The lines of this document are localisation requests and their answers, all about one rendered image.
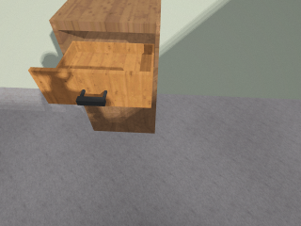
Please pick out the cabinet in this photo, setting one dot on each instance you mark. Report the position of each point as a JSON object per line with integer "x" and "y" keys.
{"x": 120, "y": 21}

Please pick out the drawer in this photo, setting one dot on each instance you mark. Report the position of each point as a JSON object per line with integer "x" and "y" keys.
{"x": 124, "y": 69}

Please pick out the handle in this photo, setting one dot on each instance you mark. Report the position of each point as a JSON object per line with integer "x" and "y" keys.
{"x": 91, "y": 100}

